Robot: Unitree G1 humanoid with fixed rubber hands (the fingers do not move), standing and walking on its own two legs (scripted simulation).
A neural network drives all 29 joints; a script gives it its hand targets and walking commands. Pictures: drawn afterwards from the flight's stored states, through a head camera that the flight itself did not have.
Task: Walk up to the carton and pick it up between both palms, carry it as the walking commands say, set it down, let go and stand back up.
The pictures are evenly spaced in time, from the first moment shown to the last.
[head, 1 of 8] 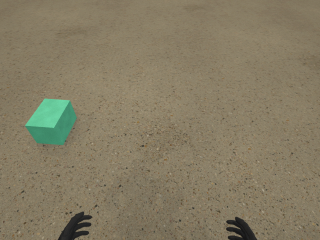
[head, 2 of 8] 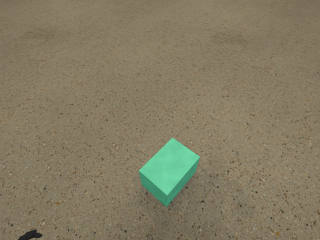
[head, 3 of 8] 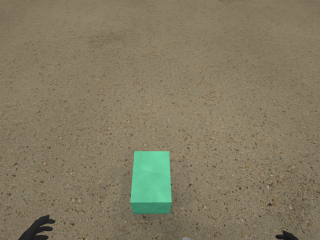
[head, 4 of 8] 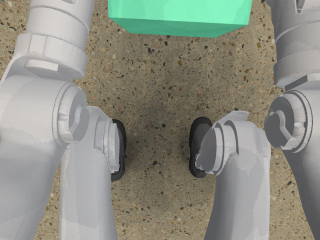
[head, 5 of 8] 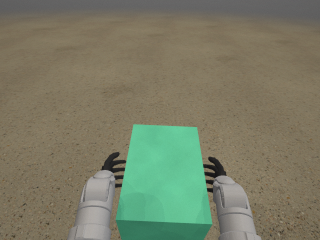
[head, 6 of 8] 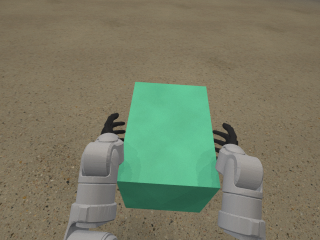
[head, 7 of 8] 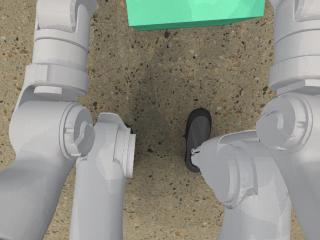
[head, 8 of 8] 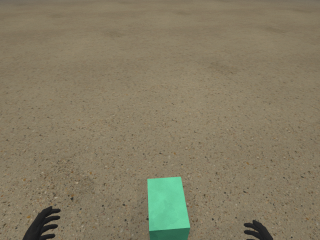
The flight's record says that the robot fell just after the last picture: no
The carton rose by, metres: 0.72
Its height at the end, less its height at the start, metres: +0.00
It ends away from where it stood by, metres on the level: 0.84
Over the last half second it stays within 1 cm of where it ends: yes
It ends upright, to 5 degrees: yes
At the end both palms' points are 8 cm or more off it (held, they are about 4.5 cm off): yes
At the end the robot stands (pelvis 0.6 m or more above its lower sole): yes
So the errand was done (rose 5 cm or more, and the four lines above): yes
